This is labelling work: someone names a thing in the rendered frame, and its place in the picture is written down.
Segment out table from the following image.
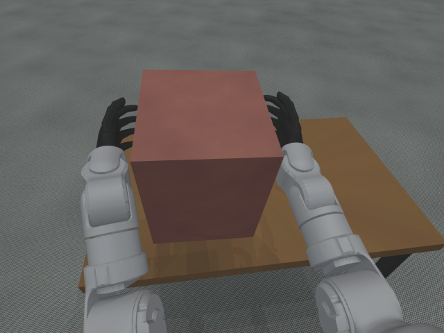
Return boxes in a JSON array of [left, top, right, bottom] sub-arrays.
[[78, 117, 444, 293]]

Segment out right robot upper arm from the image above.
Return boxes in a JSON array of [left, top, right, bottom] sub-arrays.
[[315, 269, 444, 333]]

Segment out robot right hand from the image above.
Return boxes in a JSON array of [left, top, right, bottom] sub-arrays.
[[264, 92, 303, 148]]

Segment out left robot upper arm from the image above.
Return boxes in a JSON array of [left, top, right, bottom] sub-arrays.
[[85, 290, 167, 333]]

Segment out robot left hand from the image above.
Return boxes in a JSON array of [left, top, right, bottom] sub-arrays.
[[96, 97, 138, 151]]

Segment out carton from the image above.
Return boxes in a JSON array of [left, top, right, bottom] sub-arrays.
[[130, 69, 284, 244]]

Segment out left robot forearm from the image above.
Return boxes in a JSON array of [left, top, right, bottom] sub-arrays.
[[80, 146, 148, 333]]

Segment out right robot forearm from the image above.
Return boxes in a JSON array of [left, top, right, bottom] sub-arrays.
[[276, 142, 403, 318]]

